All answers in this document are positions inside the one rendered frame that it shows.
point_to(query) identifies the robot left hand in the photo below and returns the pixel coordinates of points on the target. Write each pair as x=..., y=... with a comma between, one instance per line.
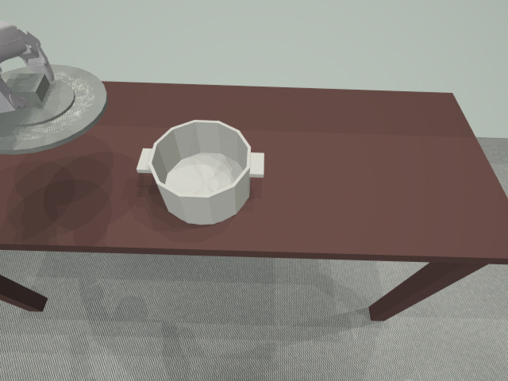
x=14, y=43

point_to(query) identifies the pot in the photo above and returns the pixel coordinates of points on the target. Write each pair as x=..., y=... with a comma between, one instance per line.
x=202, y=169

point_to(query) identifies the knob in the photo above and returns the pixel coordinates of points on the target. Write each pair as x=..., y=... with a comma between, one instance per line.
x=32, y=87

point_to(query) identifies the lid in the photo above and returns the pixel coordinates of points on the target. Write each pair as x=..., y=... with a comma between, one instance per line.
x=75, y=101

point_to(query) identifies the table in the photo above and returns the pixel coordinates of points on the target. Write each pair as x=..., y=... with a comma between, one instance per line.
x=377, y=175

